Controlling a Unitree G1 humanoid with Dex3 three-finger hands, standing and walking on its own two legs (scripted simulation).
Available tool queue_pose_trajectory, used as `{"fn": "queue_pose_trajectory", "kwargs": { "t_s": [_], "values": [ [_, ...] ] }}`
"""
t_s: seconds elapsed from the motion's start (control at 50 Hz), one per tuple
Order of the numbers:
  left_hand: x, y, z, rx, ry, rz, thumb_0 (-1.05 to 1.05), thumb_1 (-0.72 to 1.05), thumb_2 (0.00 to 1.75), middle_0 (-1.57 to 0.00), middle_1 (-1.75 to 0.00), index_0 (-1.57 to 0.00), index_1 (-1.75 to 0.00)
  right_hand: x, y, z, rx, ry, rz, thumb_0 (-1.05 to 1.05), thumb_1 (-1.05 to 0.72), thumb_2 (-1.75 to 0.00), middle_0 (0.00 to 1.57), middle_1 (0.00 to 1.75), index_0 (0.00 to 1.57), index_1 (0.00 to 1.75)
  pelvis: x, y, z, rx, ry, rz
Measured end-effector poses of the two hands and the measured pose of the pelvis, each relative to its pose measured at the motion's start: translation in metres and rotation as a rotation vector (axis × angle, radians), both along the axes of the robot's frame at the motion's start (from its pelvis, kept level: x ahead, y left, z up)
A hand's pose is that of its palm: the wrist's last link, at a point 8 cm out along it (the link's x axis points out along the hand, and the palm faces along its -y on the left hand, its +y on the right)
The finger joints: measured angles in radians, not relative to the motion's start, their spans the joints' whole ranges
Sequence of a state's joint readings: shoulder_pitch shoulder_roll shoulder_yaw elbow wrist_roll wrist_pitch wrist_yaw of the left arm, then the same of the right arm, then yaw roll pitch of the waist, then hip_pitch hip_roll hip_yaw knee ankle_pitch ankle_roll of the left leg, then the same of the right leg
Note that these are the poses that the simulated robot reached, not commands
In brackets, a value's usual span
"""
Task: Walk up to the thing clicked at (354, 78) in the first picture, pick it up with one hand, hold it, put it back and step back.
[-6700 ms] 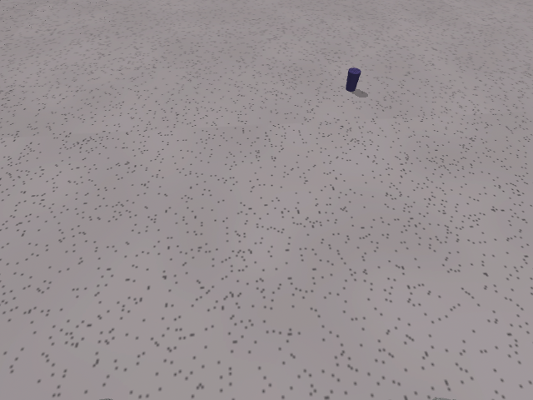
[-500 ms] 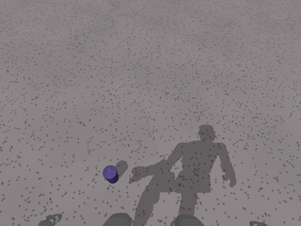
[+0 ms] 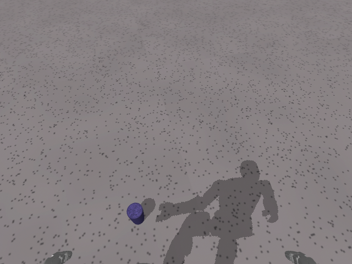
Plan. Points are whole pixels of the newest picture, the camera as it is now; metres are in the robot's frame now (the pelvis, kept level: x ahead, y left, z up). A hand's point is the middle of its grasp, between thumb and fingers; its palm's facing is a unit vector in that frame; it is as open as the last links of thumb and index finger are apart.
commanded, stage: walk up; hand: left
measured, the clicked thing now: (136, 214) +0.42 +0.24 -0.71
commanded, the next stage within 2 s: stand in 0.40 s
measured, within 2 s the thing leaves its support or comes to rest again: neither
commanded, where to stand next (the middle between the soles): +0.04 -0.01 m, yaw +1 degrees
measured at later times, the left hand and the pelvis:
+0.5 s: hand out of the picture +0.10 +0.25 -0.15, palm faces -0.01 -0.94 -0.33, open 7.4 cm; pelvis +0.01 +0.00 +0.00, yaw +0 degrees
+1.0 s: hand out of the picture +0.10 +0.23 -0.15, palm faces -0.03 -0.94 -0.34, open 7.4 cm; pelvis +0.03 -0.02 +0.01, yaw +0 degrees
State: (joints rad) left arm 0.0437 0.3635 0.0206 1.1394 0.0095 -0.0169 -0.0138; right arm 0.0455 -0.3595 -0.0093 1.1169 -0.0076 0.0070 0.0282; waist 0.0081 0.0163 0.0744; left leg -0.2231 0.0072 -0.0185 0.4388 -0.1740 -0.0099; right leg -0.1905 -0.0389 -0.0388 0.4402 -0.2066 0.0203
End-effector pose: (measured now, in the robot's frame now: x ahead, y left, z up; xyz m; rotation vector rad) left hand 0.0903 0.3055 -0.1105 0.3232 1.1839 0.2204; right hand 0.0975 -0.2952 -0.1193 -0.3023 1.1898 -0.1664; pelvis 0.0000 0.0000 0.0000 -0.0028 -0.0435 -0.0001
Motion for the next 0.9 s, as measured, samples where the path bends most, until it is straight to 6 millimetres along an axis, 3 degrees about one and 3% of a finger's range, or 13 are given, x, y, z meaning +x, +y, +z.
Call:
{"fn": "queue_pose_trajectory", "kwargs": {
  "t_s": [0.14,0.24,0.62,0.9],
  "values": [
    [-0.004,-0.002,-0.004,-0.017,0.027,0.003,0.01,0.91,0.89,-0.2,-0.3,-0.21,-0.3,-0.022,-0.002,0.0,-0.009,0.061,-0.025,0.0,-0.91,-0.9,0.2,0.3,0.2,0.3,0.002,0.001,0.002,-0.002,0.006,0.003],
    [-0.005,-0.004,-0.007,-0.025,0.037,0.005,0.01,0.91,0.89,-0.2,-0.3,-0.21,-0.3,-0.026,-0.002,0.001,-0.014,0.08,-0.034,0.0,-0.91,-0.9,0.2,0.3,0.2,0.3,0.005,0.001,0.003,-0.005,0.01,0.005],
    [0.003,-0.016,-0.003,-0.033,0.028,-0.004,0.01,0.91,0.89,-0.2,-0.3,-0.21,-0.3,0.008,-0.001,0.006,-0.005,-0.004,-0.006,0.0,-0.91,-0.9,0.2,0.3,0.2,0.3,0.017,-0.006,0.006,0.004,0.009,0.003],
    [0.003,-0.028,-0.001,-0.026,0.051,-0.006,0.01,0.91,0.89,-0.2,-0.3,-0.21,-0.3,0.006,-0.016,0.004,-0.007,0.028,-0.02,0.0,-0.91,-0.9,0.2,0.3,0.2,0.3,0.025,-0.017,0.007,0.004,0.014,0.0]
  ]
}}
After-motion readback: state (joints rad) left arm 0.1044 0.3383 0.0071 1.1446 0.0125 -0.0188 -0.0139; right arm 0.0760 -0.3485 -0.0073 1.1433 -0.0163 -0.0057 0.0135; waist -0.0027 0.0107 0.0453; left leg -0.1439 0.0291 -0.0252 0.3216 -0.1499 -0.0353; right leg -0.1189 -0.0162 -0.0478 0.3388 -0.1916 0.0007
